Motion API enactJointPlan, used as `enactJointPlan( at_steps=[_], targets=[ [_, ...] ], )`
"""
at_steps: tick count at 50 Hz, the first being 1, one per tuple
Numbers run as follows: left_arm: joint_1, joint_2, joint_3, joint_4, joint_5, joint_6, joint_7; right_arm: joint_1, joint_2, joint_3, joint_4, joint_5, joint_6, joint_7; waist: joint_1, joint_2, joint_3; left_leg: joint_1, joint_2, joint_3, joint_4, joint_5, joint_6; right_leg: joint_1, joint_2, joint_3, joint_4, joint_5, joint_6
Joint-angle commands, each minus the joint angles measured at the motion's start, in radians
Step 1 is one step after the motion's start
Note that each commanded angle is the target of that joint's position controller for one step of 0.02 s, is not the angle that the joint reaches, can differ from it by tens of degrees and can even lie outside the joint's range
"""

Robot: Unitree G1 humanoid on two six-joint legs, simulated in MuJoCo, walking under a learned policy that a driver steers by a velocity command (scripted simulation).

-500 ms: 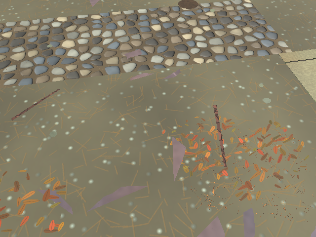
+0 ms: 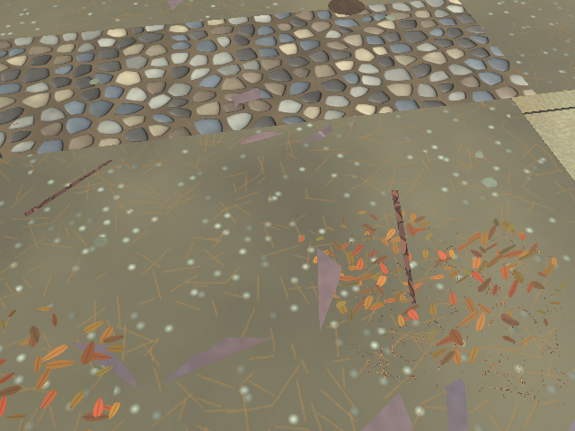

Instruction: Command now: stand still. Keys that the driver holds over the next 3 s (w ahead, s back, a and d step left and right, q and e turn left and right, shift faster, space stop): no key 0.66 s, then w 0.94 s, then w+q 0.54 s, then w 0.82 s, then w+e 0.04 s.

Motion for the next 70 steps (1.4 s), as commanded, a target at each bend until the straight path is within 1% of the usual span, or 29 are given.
enactJointPlan(
  at_steps=[1, 15, 33, 34, 36, 38, 41, 42, 43, 44, 45, 46, 47, 48, 49, 50, 51, 52, 53, 55, 58, 60, 63, 65, 66, 67, 68, 69, 70],
  targets=[
    [0.014, 0.105, 0.018, -0.015, -0.001, -0.009, 0.004, 0.034, -0.105, -0.017, -0.013, 0.000, -0.006, -0.004, 0.001, 0.001, -0.001, 0.007, -0.004, 0.005, -0.062, 0.129, 0.010, -0.038, -0.036, 0.028, -0.092, 0.193, -0.019],
    [0.037, 0.089, 0.007, 0.061, -0.004, -0.006, 0.007, 0.079, -0.076, -0.006, 0.032, 0.001, -0.006, -0.007, 0.006, 0.003, 0.011, -0.005, -0.011, 0.009, -0.064, 0.117, 0.015, -0.047, -0.030, 0.017, -0.098, 0.177, -0.015],
    [0.074, 0.066, -0.003, 0.105, -0.006, -0.006, 0.009, 0.132, -0.048, 0.003, 0.054, 0.003, -0.008, -0.008, 0.010, 0.006, 0.023, -0.020, -0.017, 0.009, -0.062, 0.106, 0.021, -0.059, -0.026, 0.006, -0.097, 0.162, -0.011],
    [0.092, 0.058, -0.005, 0.115, -0.006, -0.004, 0.010, 0.151, -0.037, 0.005, 0.065, 0.003, -0.006, -0.009, 0.010, 0.003, -0.001, -0.011, -0.030, 0.024, -0.059, 0.016, 0.024, -0.050, -0.016, -0.003, -0.102, 0.057, -0.014],
    [0.098, 0.090, 0.007, 0.112, -0.019, -0.001, 0.016, 0.150, -0.046, -0.001, 0.060, 0.014, -0.004, -0.014, 0.014, -0.014, 0.041, -0.070, -0.063, 0.052, -0.006, -0.279, 0.049, -0.111, -0.005, 0.004, -0.100, -0.320, -0.047],
    [0.107, 0.102, 0.013, 0.098, -0.024, -0.013, 0.015, 0.129, -0.041, -0.001, 0.038, 0.016, -0.019, -0.014, 0.024, -0.039, 0.125, -0.170, -0.056, 0.032, 0.034, -0.397, 0.076, -0.178, -0.059, 0.083, -0.138, -0.506, -0.090],
    [0.199, 0.155, 0.036, 0.111, -0.035, -0.046, 0.002, 0.098, 0.013, 0.009, 0.006, 0.020, -0.066, 0.011, 0.055, -0.175, 0.114, -0.282, -0.074, 0.061, 0.243, -0.216, 0.083, -0.079, -0.235, 0.352, -0.256, -0.574, -0.191],
    [0.192, 0.161, 0.040, 0.106, -0.037, -0.052, 0.000, 0.091, 0.012, 0.009, -0.004, 0.025, -0.079, 0.021, 0.049, -0.190, 0.121, -0.265, -0.054, 0.030, 0.295, -0.195, 0.104, -0.116, -0.286, 0.437, -0.290, -0.569, -0.224],
    [0.148, 0.151, 0.037, 0.087, -0.036, -0.057, -0.001, 0.104, 0.008, 0.007, -0.007, 0.032, -0.091, 0.030, 0.020, -0.179, 0.131, -0.228, -0.042, 0.015, 0.274, -0.204, 0.128, -0.154, -0.295, 0.439, -0.294, -0.532, -0.226],
    [0.086, 0.146, 0.034, 0.064, -0.040, -0.059, -0.004, 0.152, 0.015, 0.007, 0.005, 0.036, -0.100, 0.035, -0.022, -0.169, 0.137, -0.135, -0.043, 0.020, 0.158, -0.206, 0.151, -0.208, -0.266, 0.378, -0.267, -0.487, -0.201],
    [0.009, 0.138, 0.031, 0.036, -0.046, -0.059, -0.006, 0.247, 0.011, 0.002, 0.039, 0.036, -0.105, 0.035, -0.078, -0.135, 0.141, 0.033, -0.053, 0.018, -0.003, -0.155, 0.163, -0.300, -0.199, 0.274, -0.196, -0.401, -0.154],
    [-0.043, 0.097, 0.022, 0.012, -0.042, -0.066, -0.009, 0.364, -0.044, -0.017, 0.078, 0.024, -0.105, 0.033, -0.115, -0.006, 0.106, 0.209, 0.020, -0.112, -0.079, -0.113, 0.166, -0.410, -0.107, 0.130, 0.024, -0.229, -0.095],
    [-0.065, 0.036, 0.008, -0.026, -0.034, -0.084, -0.010, 0.508, -0.186, -0.055, 0.103, 0.027, -0.110, 0.040, -0.146, 0.292, 0.037, 0.348, 0.233, -0.489, -0.252, -0.220, 0.262, -0.562, 0.029, -0.070, 0.383, -0.152, -0.022],
    [-0.073, 0.060, 0.013, -0.041, -0.041, -0.105, -0.008, 0.505, -0.180, -0.046, 0.095, 0.007, -0.122, 0.049, -0.122, 0.279, 0.042, 0.333, 0.354, -0.736, -0.313, -0.234, 0.335, -0.666, 0.016, 0.005, 0.597, -0.254, -0.029],
    [-0.052, 0.074, 0.017, -0.033, -0.051, -0.117, -0.017, 0.414, -0.114, -0.028, 0.066, 0.003, -0.131, 0.048, -0.068, 0.154, 0.100, 0.314, 0.342, -0.657, -0.295, -0.173, 0.320, -0.727, -0.044, 0.045, 0.717, -0.187, -0.051],
    [-0.025, 0.066, 0.015, -0.016, -0.051, -0.125, -0.026, 0.355, -0.081, -0.018, 0.042, 0.006, -0.134, 0.052, -0.044, 0.110, 0.101, 0.304, 0.289, -0.531, -0.293, -0.113, 0.287, -0.737, -0.075, 0.040, 0.745, -0.095, -0.067],
    [-0.031, 0.078, 0.023, -0.013, -0.044, -0.131, -0.031, 0.319, -0.074, -0.013, 0.029, 0.010, -0.130, 0.057, -0.030, 0.077, 0.102, 0.307, 0.252, -0.429, -0.303, -0.026, 0.257, -0.745, -0.101, 0.024, 0.714, -0.021, -0.074],
    [-0.057, 0.097, 0.033, -0.019, -0.035, -0.134, -0.036, 0.315, -0.049, -0.003, 0.026, 0.009, -0.122, 0.059, -0.029, 0.077, 0.101, 0.303, 0.218, -0.333, -0.307, 0.117, 0.227, -0.728, -0.122, 0.008, 0.666, 0.029, -0.073],
    [-0.070, 0.088, 0.036, -0.022, -0.032, -0.132, -0.043, 0.334, -0.024, 0.005, 0.029, 0.005, -0.111, 0.056, -0.032, 0.093, 0.085, 0.296, 0.184, -0.260, -0.308, 0.216, 0.208, -0.695, -0.126, -0.016, 0.629, 0.057, -0.066],
    [-0.107, 0.043, 0.027, -0.035, -0.030, -0.120, -0.055, 0.361, -0.032, 0.009, 0.026, -0.002, -0.097, 0.045, -0.034, 0.097, 0.072, 0.270, 0.154, -0.178, -0.315, 0.328, 0.208, -0.661, -0.117, -0.057, 0.543, 0.111, -0.043],
    [-0.276, 0.002, 0.005, -0.104, -0.029, -0.113, -0.060, 0.336, -0.080, 0.005, -0.002, -0.006, -0.091, 0.026, -0.053, 0.085, 0.115, 0.132, 0.123, -0.107, -0.365, 0.320, 0.211, -0.546, -0.078, -0.098, 0.274, 0.232, -0.015],
    [-0.339, 0.017, 0.001, -0.132, -0.032, -0.111, -0.065, 0.362, -0.112, -0.005, 0.001, 0.001, -0.094, 0.021, -0.061, 0.109, 0.126, 0.100, 0.136, -0.094, -0.397, 0.309, 0.221, -0.465, -0.054, -0.120, 0.174, 0.280, -0.015],
    [-0.382, 0.055, 0.005, -0.167, -0.038, -0.113, -0.075, 0.363, -0.119, -0.017, 0.009, 0.018, -0.097, 0.020, -0.038, 0.110, 0.139, 0.187, 0.179, -0.080, -0.376, 0.386, 0.209, -0.444, -0.053, -0.094, 0.079, 0.295, -0.052],
    [-0.332, 0.097, 0.024, -0.168, -0.035, -0.120, -0.078, 0.339, -0.137, -0.027, 0.003, 0.014, -0.090, 0.021, 0.013, 0.127, 0.073, 0.265, 0.196, -0.059, -0.268, 0.677, 0.185, -0.344, -0.020, -0.104, 0.057, 0.260, -0.086],
    [-0.244, 0.127, 0.040, -0.147, -0.037, -0.120, -0.075, 0.323, -0.148, -0.033, -0.002, 0.008, -0.082, 0.021, 0.064, 0.150, 0.001, 0.287, 0.195, -0.044, -0.155, 0.873, 0.172, -0.230, 0.012, -0.121, 0.070, 0.234, -0.105],
    [-0.076, 0.167, 0.065, -0.095, -0.041, -0.117, -0.068, 0.304, -0.144, -0.032, -0.011, 0.002, -0.072, 0.023, 0.145, 0.153, -0.100, 0.251, 0.162, -0.015, 0.036, 0.981, 0.149, -0.028, 0.039, -0.135, 0.066, 0.231, -0.133],
    [0.103, 0.212, 0.085, -0.049, -0.037, -0.109, -0.058, 0.281, -0.134, -0.023, -0.034, -0.005, -0.070, 0.027, 0.221, 0.127, -0.209, 0.048, 0.128, -0.009, 0.292, 0.813, 0.120, 0.270, -0.062, -0.020, 0.087, 0.204, -0.180],
    [0.244, 0.308, 0.107, -0.022, -0.009, -0.104, -0.054, 0.406, 0.017, 0.017, -0.052, -0.003, -0.087, 0.044, 0.162, -0.144, -0.408, -0.344, -0.061, -0.009, 0.742, 0.189, 0.051, 0.654, -0.364, 0.498, 0.006, -0.044, -0.364],
    [0.222, 0.231, 0.081, -0.010, -0.008, -0.102, -0.056, 0.376, 0.003, 0.015, -0.036, 0.021, -0.122, 0.053, 0.166, -0.183, -0.452, -0.456, -0.113, -0.170, 0.924, -0.275, 0.072, 0.624, -0.419, 0.774, -0.199, -0.138, -0.375]
  ],
)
